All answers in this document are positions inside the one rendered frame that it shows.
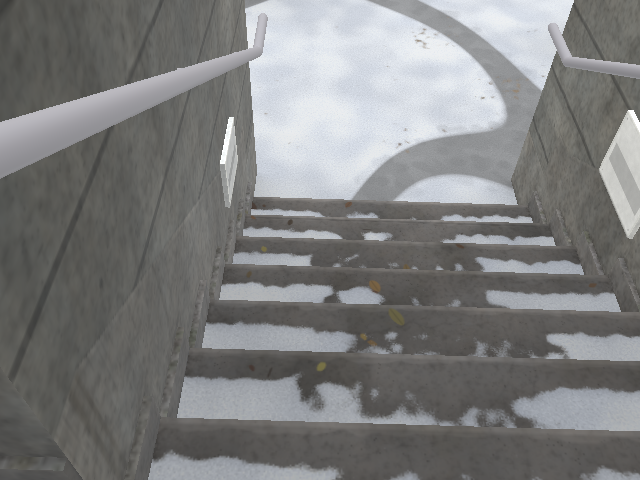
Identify stairs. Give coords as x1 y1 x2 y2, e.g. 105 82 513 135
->
148 197 640 480

